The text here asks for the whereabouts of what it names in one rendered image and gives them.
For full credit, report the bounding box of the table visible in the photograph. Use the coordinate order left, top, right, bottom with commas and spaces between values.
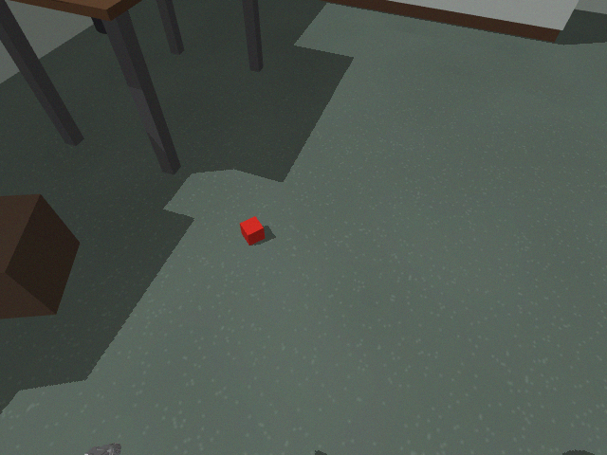
0, 0, 264, 175

